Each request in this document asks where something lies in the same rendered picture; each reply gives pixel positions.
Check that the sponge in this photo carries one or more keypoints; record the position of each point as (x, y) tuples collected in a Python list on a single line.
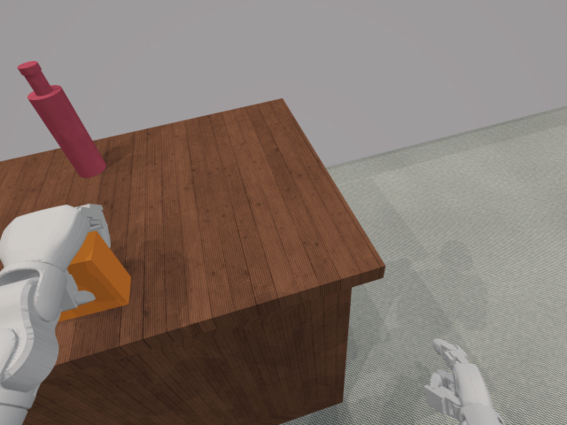
[(97, 270)]

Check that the right robot hand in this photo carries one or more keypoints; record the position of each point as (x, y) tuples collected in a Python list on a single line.
[(449, 393)]

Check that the robot right forearm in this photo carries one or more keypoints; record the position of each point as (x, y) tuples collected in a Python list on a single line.
[(477, 414)]

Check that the table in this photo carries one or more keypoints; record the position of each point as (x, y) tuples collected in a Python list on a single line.
[(242, 254)]

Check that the robot left forearm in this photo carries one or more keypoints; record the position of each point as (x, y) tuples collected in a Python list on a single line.
[(31, 295)]

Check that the left robot hand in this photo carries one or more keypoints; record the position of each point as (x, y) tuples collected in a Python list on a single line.
[(54, 236)]

